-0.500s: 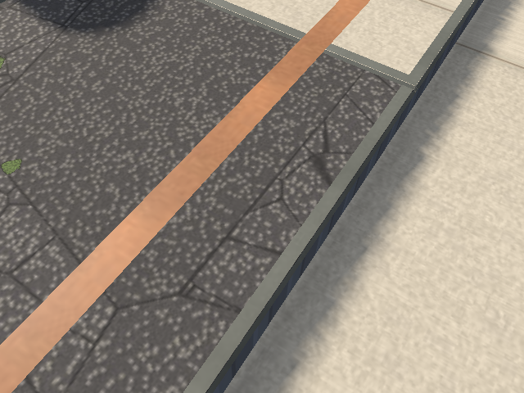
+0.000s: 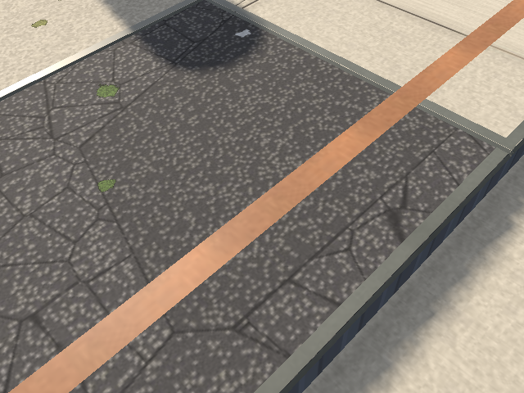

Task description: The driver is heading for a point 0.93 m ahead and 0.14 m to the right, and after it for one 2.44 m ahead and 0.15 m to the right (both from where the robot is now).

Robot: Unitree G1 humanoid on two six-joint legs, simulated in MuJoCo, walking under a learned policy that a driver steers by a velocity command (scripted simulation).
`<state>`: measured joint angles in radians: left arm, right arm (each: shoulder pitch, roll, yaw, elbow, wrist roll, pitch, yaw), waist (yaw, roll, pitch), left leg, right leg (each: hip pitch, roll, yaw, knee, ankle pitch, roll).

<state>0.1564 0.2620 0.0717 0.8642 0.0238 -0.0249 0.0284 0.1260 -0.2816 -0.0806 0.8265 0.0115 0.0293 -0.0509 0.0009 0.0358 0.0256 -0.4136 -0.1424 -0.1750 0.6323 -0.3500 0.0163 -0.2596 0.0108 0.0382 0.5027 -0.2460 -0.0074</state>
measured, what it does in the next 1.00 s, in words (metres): steps on the spot: left foot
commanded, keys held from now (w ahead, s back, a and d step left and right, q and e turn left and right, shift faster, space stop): no key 0.56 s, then w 0.10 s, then no key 0.34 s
